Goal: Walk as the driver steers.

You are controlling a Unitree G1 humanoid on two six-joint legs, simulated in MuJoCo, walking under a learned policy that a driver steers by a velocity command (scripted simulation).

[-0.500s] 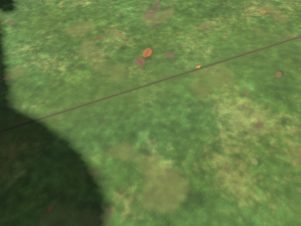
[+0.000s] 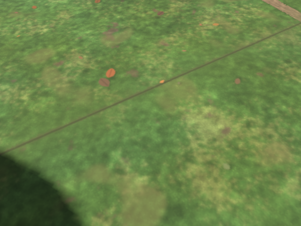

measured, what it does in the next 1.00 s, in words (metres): walks ahead: left foot, then right foot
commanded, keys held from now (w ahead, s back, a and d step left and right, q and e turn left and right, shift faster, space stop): w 0.74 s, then w+q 0.04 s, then q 0.22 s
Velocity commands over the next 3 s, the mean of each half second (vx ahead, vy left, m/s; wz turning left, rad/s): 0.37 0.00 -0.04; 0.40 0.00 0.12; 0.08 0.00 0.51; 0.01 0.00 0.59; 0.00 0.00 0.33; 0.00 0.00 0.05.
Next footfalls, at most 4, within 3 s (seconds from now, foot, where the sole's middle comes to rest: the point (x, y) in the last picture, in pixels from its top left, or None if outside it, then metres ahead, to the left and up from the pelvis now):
0.26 left None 0.15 0.14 -0.78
0.78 right None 0.50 -0.08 -0.78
1.26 left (122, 208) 0.59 0.16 -0.78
1.70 right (171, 195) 0.65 -0.06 -0.78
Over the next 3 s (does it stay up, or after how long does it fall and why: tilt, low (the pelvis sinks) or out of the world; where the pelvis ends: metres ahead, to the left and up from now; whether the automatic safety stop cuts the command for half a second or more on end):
stays up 0.54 0.04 0.00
